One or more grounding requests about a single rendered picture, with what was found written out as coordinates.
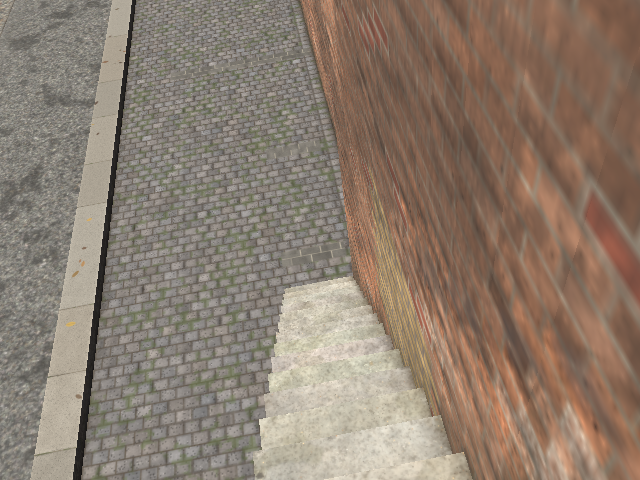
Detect stairs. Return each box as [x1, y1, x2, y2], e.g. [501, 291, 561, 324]
[253, 276, 473, 480]

